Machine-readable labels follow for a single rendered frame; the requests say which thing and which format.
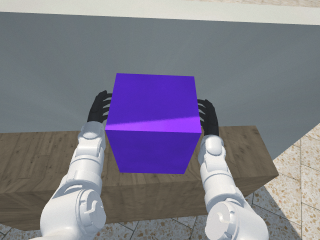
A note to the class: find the right robot upper arm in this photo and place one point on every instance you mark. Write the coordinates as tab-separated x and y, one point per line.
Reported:
229	221

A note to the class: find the pedestal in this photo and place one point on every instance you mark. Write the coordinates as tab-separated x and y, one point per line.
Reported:
33	164

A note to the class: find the carton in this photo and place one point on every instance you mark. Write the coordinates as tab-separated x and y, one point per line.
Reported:
153	123

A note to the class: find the robot right forearm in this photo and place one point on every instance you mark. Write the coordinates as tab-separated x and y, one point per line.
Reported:
216	177

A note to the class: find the robot right hand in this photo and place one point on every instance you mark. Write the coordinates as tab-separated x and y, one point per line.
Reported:
210	124

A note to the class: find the left robot upper arm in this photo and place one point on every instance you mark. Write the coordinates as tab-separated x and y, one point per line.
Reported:
75	216

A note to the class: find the robot left forearm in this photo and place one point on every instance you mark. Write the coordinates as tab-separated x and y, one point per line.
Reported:
86	165

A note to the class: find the robot left hand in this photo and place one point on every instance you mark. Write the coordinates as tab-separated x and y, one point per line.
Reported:
96	112

